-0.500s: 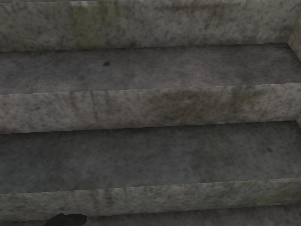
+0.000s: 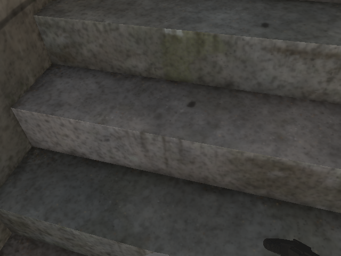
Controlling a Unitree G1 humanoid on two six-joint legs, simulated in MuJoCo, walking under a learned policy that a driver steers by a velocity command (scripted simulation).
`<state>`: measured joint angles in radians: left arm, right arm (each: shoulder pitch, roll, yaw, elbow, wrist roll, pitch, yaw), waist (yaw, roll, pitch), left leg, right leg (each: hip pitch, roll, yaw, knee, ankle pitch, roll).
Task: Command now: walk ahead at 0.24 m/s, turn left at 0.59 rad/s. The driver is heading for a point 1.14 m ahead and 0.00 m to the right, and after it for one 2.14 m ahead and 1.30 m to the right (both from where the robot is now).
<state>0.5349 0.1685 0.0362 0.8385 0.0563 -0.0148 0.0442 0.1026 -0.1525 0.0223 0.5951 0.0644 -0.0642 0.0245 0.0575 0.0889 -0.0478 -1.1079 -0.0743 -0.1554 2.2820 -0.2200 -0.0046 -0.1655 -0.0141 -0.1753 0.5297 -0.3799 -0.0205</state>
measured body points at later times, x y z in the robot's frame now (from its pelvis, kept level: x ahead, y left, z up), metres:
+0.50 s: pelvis +0.17 +0.03 +0.18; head +0.16 +0.07 +0.63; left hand +0.35 +0.28 +0.12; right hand +0.31 -0.20 +0.08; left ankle +0.23 +0.12 -0.54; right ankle +0.20 -0.15 -0.20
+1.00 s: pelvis +0.29 -0.06 +0.23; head +0.28 -0.07 +0.68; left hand +0.39 +0.18 +0.14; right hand +0.44 -0.29 +0.10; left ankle +0.21 +0.09 -0.49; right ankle +0.28 -0.22 -0.35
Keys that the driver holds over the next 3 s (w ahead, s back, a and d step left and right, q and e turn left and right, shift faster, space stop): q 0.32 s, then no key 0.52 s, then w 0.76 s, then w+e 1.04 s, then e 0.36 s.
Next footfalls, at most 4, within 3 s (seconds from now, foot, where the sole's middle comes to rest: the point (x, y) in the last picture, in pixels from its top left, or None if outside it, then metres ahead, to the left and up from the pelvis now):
0.20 left None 0.27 0.13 -0.57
0.88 right None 0.32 -0.22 -0.39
1.38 left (126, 216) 0.51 0.22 -0.39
2.00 right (163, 112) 0.75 0.11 -0.19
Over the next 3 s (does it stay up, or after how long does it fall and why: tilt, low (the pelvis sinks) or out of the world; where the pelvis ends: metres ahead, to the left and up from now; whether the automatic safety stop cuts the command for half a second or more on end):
stays up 1.10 0.02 0.79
